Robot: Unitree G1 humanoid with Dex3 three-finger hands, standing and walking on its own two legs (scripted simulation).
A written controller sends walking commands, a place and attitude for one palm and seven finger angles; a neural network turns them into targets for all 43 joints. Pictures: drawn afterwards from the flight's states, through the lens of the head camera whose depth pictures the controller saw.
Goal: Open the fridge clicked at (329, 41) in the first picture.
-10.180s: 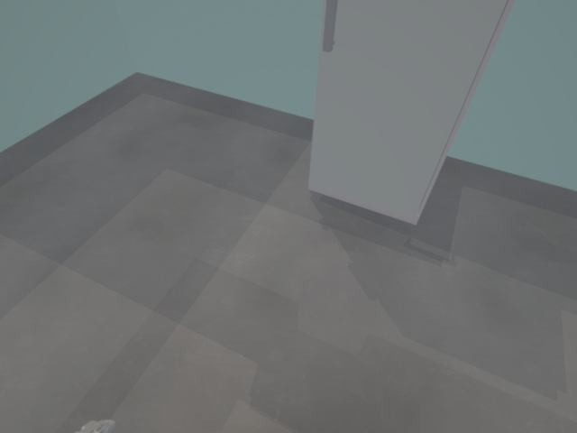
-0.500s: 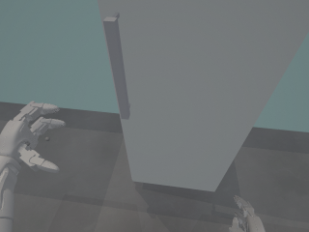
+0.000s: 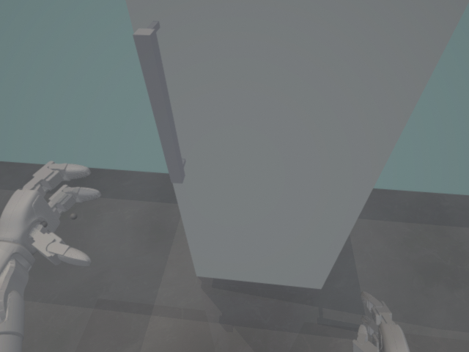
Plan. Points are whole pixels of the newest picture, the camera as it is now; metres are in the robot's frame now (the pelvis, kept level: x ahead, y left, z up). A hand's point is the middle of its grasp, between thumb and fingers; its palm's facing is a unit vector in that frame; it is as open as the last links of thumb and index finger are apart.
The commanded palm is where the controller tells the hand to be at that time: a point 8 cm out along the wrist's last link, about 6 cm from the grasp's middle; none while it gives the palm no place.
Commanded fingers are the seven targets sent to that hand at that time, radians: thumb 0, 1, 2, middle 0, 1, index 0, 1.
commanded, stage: move the hooked fingers beside the handle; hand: left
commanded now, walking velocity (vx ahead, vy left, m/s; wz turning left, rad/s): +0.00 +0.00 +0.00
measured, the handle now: (168, 114) +0.51 +0.18 +0.16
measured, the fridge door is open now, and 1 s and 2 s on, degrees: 0 0 0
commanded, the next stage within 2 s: none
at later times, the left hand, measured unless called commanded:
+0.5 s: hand (95, 194) +0.31 +0.26 +0.13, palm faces +0.02 -1.00 -0.04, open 13.9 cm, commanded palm +0.29 +0.31 +0.13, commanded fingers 0.00 -0.50 0.30 -0.30 -1.20 -0.30 -1.20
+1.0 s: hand (112, 173) +0.36 +0.25 +0.13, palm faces +0.00 -1.00 -0.03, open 14.0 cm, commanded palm +0.34 +0.30 +0.12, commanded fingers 0.00 -0.50 0.30 -0.30 -1.20 -0.30 -1.20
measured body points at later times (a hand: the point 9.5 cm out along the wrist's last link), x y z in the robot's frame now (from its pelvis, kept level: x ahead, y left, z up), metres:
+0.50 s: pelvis +0.00 +0.00 +0.00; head +0.00 -0.01 +0.45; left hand +0.31 +0.31 +0.13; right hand +0.16 -0.24 -0.08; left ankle +0.02 +0.11 -0.73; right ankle -0.01 -0.09 -0.73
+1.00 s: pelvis +0.01 +0.01 +0.00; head +0.02 +0.00 +0.45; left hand +0.36 +0.31 +0.13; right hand +0.14 -0.25 -0.10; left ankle +0.02 +0.11 -0.73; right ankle -0.01 -0.09 -0.73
